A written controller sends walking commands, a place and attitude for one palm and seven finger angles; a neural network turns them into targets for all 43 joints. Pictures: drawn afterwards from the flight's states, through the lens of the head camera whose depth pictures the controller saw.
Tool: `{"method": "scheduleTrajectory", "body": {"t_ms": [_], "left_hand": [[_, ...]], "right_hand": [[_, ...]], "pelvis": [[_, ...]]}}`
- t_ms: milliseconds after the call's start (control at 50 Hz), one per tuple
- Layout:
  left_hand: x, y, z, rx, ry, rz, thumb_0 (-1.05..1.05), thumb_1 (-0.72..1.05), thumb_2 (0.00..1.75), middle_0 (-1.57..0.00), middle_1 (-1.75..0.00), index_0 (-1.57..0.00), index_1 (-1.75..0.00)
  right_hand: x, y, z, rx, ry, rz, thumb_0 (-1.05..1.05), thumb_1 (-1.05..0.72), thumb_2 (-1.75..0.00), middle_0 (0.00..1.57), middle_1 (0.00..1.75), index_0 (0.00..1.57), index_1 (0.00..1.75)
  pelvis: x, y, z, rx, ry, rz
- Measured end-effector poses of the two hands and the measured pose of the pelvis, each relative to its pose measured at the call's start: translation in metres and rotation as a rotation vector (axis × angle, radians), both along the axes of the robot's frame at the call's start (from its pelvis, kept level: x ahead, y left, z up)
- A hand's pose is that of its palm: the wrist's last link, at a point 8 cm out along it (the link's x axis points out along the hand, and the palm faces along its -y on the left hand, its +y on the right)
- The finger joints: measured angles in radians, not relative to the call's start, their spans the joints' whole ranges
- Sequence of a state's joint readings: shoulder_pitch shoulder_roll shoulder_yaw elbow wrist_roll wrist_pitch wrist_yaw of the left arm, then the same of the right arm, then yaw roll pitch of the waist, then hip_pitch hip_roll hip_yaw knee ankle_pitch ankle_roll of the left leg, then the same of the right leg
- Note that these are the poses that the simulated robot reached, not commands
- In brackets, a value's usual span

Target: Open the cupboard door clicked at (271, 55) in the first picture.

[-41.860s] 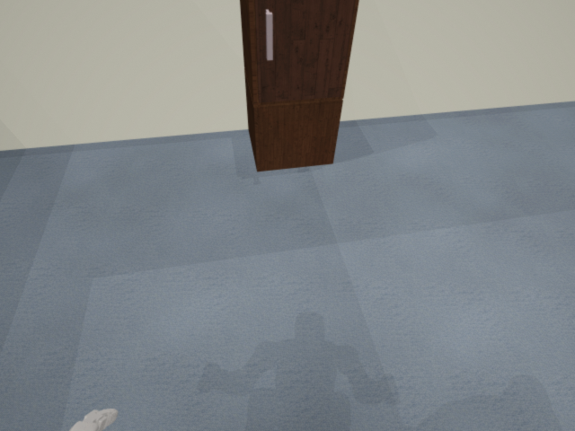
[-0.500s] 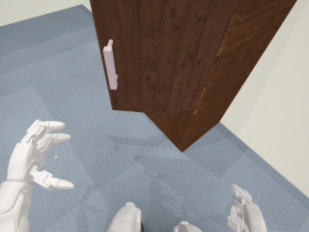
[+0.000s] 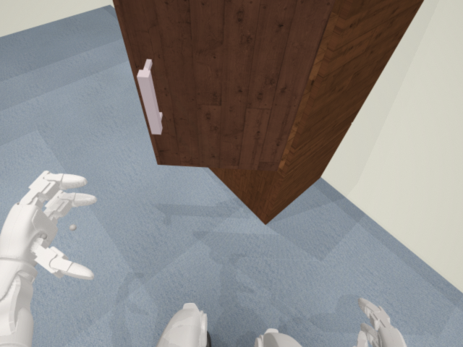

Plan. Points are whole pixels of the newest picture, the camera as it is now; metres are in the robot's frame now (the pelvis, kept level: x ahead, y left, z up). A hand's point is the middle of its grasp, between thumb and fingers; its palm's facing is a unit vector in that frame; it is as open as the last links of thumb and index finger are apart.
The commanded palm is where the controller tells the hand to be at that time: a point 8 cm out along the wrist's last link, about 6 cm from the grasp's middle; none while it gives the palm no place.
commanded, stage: raise the hand with hooked fingers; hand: left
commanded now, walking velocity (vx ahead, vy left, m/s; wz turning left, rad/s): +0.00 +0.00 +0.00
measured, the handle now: (152, 99) +0.61 +0.21 +0.03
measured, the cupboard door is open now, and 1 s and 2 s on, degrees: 47 47 47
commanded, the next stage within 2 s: move the hooked fingers beside the handle in 0.28 s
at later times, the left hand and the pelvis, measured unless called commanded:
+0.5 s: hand (82, 218) +0.30 +0.26 +0.04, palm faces +0.04 -1.00 -0.03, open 14.0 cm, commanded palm +0.29 +0.31 +0.04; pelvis +0.01 -0.01 -0.01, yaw +0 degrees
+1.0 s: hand (99, 167) +0.40 +0.27 +0.04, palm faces +0.04 -1.00 -0.03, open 14.0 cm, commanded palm +0.38 +0.31 +0.04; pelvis +0.01 +0.00 -0.02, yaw -1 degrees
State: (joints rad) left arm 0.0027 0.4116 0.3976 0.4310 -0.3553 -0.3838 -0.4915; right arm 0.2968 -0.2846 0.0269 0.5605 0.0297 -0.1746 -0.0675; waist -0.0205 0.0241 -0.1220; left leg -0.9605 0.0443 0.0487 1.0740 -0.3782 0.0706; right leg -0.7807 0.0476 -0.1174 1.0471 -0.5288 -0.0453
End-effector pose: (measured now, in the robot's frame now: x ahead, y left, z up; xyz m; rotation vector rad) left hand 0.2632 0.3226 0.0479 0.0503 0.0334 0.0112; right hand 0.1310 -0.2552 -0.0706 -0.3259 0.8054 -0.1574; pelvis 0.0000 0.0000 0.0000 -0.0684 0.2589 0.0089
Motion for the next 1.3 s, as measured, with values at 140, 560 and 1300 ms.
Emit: {"method": "scheduleTrajectory", "body": {"t_ms": [140,560,1300], "left_hand": [[0.002,-0.002,0.0,-0.004,-0.02,0.037,-0.01,-0.5,0.3,-0.3,-1.2,-0.3,-1.2],[0.029,-0.007,-0.006,-0.021,-0.026,0.031,-0.01,-0.5,0.3,-0.3,-1.2,-0.3,-1.2],[0.152,-0.001,-0.003,-0.027,-0.05,0.05,-0.01,-0.5,0.3,-0.3,-1.2,-0.3,-1.2]], "right_hand": [[0.008,-0.003,-0.005,0.016,-0.004,0.009,0.01,-0.9,-0.9,0.21,0.3,0.2,0.3],[0.022,-0.002,-0.016,0.02,-0.008,0.028,0.01,-0.9,-0.9,0.21,0.3,0.2,0.3],[-0.065,-0.012,-0.037,-0.02,0.315,-0.142,0.0,-0.9,-0.9,0.21,0.3,0.2,0.3]], "pelvis": [[0.003,-0.007,-0.003,0.005,0.007,-0.001],[0.004,-0.011,-0.011,-0.001,0.023,0.002],[0.008,0.002,-0.018,-0.012,0.104,-0.03]]}}
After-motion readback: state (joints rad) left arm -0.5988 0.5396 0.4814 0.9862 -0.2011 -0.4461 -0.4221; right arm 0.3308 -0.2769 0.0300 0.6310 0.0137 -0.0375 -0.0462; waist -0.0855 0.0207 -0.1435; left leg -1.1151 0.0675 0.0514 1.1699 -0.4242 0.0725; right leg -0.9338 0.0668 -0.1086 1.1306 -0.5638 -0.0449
